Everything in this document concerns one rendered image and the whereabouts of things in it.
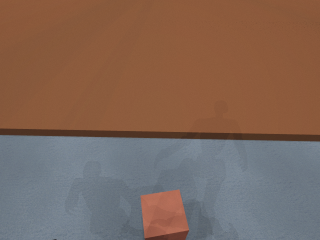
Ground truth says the carton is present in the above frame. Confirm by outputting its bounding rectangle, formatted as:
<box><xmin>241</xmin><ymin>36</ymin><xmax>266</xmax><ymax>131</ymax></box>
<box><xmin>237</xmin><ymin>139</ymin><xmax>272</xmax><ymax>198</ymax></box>
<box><xmin>140</xmin><ymin>189</ymin><xmax>189</xmax><ymax>240</ymax></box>

